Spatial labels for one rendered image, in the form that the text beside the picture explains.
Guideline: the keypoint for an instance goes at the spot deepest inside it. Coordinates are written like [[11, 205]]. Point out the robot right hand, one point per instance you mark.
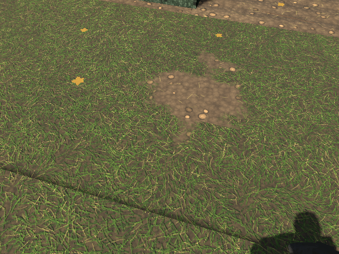
[[311, 248]]

